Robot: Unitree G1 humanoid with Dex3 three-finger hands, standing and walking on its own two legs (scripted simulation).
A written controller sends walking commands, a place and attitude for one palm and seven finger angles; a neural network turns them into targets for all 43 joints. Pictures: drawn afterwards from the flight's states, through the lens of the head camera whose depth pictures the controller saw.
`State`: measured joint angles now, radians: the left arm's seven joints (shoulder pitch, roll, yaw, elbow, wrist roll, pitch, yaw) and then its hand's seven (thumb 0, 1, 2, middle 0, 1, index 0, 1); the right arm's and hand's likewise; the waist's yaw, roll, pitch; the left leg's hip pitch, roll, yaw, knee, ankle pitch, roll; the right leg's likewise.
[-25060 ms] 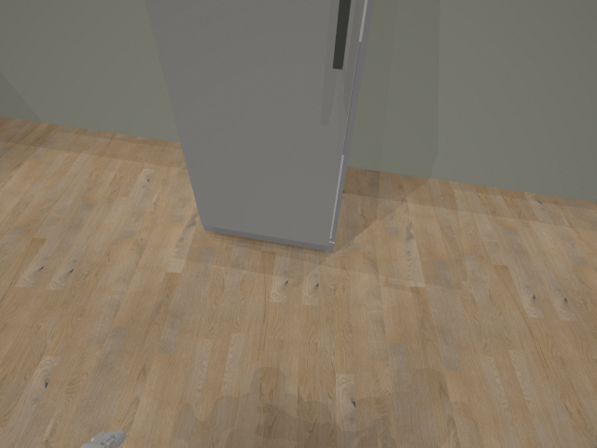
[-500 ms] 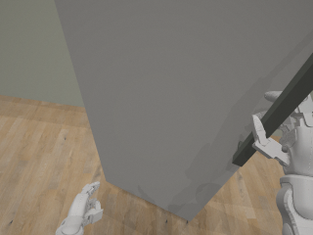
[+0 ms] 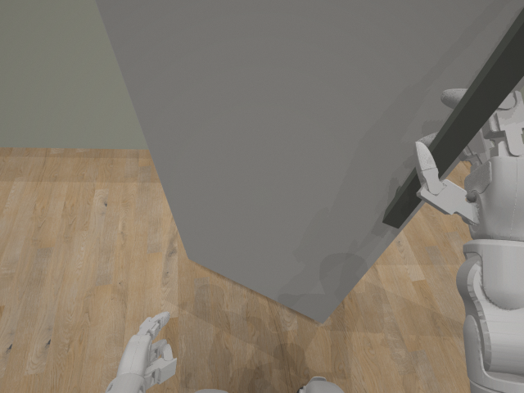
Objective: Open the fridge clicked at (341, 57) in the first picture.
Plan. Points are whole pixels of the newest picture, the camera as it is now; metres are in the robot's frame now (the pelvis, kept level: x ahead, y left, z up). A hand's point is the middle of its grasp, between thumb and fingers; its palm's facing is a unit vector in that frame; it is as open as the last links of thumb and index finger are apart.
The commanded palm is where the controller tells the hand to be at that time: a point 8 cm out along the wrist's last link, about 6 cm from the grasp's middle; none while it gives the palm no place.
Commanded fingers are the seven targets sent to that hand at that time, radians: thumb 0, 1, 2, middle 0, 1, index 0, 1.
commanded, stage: walk backward, drawing the door open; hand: right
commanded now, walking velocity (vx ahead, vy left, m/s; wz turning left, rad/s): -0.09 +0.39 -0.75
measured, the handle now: (462, 114) +0.38 -0.14 +0.26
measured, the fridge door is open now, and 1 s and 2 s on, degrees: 26 48 62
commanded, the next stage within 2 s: stop walking and hold the door back in 1.44 s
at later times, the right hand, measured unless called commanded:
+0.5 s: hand (381, 233) +0.26 -0.07 +0.21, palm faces +0.42 +0.88 -0.22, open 7.7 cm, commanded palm +0.20 -0.10 +0.23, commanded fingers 0.00 -0.90 -0.90 0.45 1.40 0.45 1.40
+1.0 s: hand (308, 278) +0.20 +0.00 +0.21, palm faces +0.82 +0.55 -0.18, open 7.0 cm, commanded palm +0.13 -0.01 +0.22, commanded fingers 0.00 -0.90 -0.90 0.45 1.40 0.45 1.40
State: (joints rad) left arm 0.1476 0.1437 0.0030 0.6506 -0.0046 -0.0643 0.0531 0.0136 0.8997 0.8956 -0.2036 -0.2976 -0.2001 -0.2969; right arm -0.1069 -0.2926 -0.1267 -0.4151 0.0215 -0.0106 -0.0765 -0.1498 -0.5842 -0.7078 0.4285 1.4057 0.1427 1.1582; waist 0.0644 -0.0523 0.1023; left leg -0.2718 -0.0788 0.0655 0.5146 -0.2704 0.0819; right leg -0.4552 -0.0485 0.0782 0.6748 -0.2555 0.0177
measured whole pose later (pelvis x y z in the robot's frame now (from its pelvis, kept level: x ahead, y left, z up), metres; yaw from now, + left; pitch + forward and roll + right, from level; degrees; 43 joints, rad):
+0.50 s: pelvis -0.01 +0.18 -0.01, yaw -23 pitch +0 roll +2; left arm 0.07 0.16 0.01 0.65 -0.04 -0.08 0.05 0.01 0.90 0.90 -0.20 -0.30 -0.20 -0.30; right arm -0.22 -0.27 -0.13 -0.47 0.04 -0.04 -0.03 -0.16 -0.57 -0.81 0.52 1.41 0.12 1.22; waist 0.04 -0.04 0.24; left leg -0.30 0.05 0.05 0.61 -0.31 -0.04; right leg -0.51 -0.09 0.10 1.04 -0.56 0.04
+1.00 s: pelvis +0.09 +0.35 +0.00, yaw -47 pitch +0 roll +0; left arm 0.08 0.19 0.01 0.62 -0.02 -0.06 0.08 0.01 0.90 0.90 -0.20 -0.30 -0.20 -0.30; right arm -0.13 -0.30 -0.22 -0.49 0.08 -0.04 -0.09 -0.10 -0.62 -0.86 0.47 1.41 0.18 1.28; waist 0.05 0.00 0.21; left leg -0.28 0.09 0.13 0.61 -0.33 -0.02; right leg -0.52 -0.06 -0.07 1.06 -0.58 0.04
